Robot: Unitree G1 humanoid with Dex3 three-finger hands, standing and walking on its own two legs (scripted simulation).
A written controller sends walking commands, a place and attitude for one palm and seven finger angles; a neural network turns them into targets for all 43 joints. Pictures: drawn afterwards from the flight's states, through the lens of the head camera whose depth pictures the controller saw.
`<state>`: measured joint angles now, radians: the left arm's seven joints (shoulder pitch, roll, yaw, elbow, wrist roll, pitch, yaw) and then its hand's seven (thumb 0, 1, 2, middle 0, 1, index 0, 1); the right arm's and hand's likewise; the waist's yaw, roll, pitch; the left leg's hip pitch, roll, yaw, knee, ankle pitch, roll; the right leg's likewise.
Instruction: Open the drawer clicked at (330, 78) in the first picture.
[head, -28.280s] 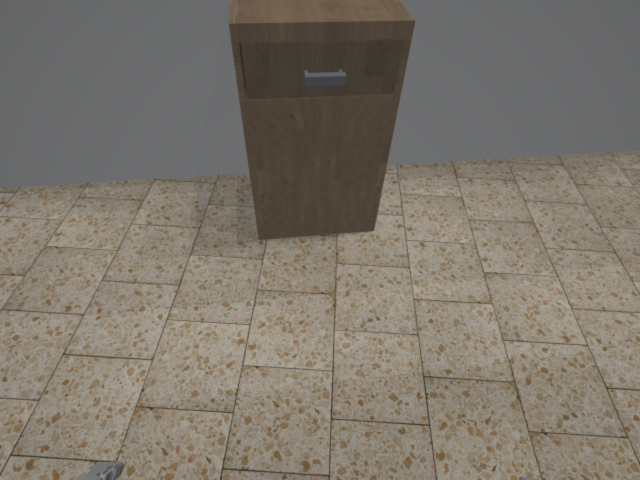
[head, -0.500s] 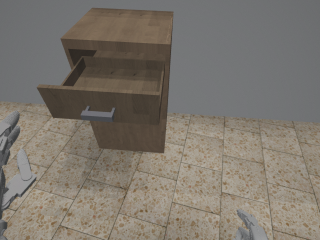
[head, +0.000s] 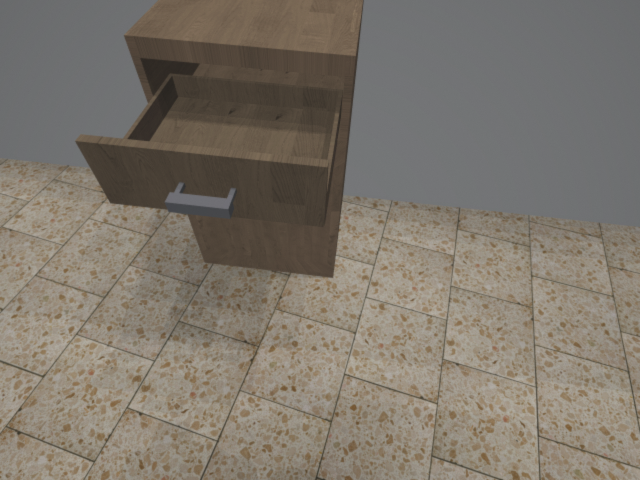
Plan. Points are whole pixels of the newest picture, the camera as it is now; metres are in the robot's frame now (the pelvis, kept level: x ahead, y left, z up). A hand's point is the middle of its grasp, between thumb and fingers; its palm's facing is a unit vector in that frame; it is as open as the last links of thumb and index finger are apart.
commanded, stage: let the arm hang, fingers relaxed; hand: left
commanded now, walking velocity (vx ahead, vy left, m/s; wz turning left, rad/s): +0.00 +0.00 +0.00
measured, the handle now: (203, 197) +0.58 +0.26 -0.05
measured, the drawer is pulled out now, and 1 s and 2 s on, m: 0.30 0.30 0.30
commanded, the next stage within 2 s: look to check the result in 0.66 s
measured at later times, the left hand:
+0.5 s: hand out of the picture +0.00 +0.18 -0.17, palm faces +0.02 -0.98 -0.19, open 7.3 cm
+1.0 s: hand out of the picture +0.01 +0.18 -0.17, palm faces +0.01 -0.98 -0.20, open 7.3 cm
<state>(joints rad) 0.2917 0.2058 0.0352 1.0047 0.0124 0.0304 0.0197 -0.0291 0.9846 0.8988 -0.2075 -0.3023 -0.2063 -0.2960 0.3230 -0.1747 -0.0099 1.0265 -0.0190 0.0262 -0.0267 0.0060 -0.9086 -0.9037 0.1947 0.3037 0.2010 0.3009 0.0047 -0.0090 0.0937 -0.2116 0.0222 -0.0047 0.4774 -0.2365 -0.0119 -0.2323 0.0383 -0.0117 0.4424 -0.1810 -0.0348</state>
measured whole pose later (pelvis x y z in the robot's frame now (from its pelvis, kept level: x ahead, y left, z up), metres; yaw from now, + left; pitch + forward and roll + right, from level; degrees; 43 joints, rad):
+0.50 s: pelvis -0.01 +0.01 +0.00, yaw -1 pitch -2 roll +0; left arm 0.26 0.13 0.03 1.11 0.02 0.01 0.03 0.01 0.93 0.90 -0.20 -0.30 -0.20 -0.30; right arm 0.33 -0.09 -0.01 1.09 -0.02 0.01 -0.03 0.00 -0.91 -0.90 0.20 0.30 0.20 0.30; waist -0.01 0.02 0.06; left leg -0.20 0.01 0.02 0.45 -0.21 0.00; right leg -0.24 0.02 0.02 0.43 -0.16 -0.02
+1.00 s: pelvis +0.01 +0.01 +0.00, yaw -2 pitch -2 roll +0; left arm 0.25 0.14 0.02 1.13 0.01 0.00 0.03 0.00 0.91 0.90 -0.20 -0.30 -0.20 -0.30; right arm 0.29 -0.13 -0.02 1.10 -0.01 0.00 -0.04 0.00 -0.91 -0.90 0.19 0.30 0.20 0.30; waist -0.01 0.02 0.08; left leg -0.16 0.01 0.03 0.41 -0.22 0.00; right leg -0.21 0.03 0.02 0.42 -0.17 -0.02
